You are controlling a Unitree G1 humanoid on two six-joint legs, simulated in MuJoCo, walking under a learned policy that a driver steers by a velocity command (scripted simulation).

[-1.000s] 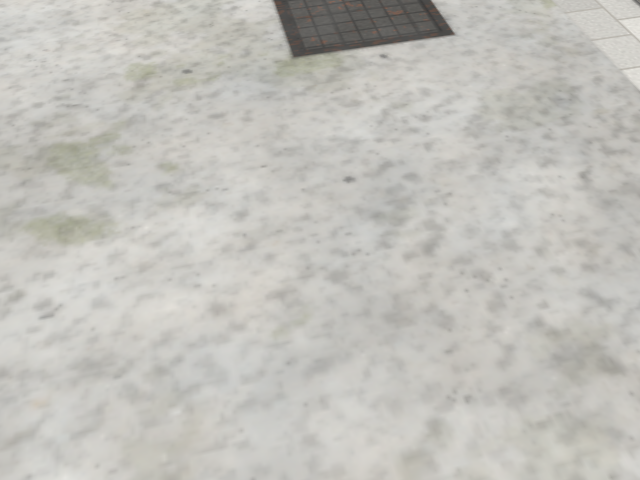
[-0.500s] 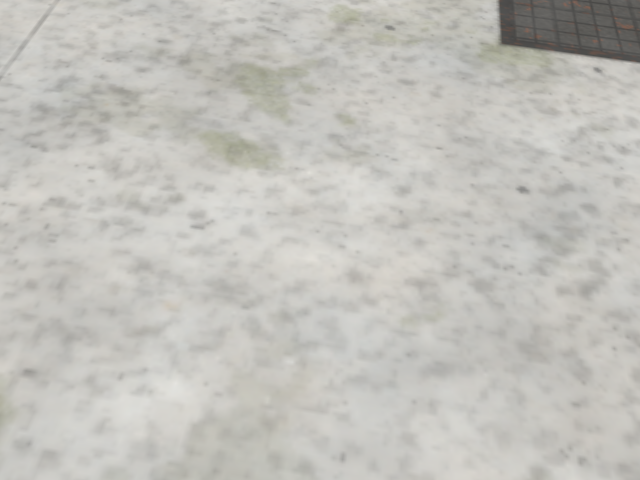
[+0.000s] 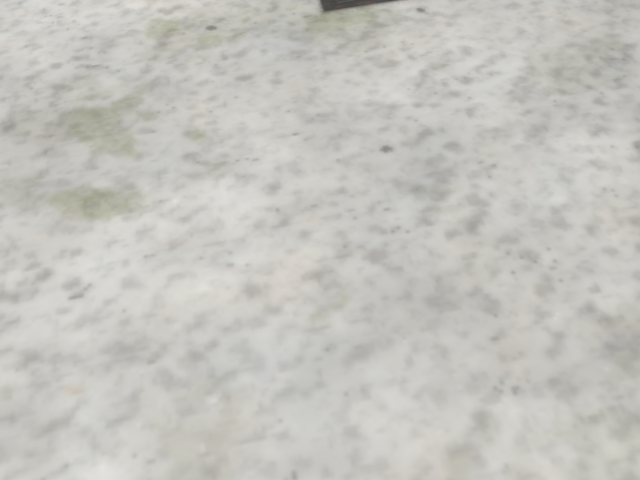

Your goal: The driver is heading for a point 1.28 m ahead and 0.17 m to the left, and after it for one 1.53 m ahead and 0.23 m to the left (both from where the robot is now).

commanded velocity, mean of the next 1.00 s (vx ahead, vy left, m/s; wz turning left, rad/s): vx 0.15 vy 0.00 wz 0.26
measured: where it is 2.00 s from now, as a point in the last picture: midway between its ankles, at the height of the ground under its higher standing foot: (279, 268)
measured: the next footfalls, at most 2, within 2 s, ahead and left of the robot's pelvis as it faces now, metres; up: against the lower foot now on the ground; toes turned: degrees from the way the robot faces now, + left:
left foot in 0.16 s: +0.11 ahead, +0.13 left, +0.00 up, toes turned -14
right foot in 0.60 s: +0.10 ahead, -0.07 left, +0.00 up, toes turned +17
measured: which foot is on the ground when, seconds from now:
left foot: up 0.00-0.14, down 0.16-0.60, up 0.62-1.00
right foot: down 0.00-0.16, up 0.18-0.58, down 0.60-1.00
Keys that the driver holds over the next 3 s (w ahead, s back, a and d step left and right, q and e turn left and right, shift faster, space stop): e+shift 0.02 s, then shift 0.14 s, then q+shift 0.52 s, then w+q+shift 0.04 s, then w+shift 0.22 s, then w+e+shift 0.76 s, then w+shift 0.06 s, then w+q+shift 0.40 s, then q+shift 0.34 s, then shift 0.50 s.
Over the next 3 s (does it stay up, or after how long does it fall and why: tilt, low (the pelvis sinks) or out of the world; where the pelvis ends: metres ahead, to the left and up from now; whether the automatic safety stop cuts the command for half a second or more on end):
stays up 1.39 0.11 0.00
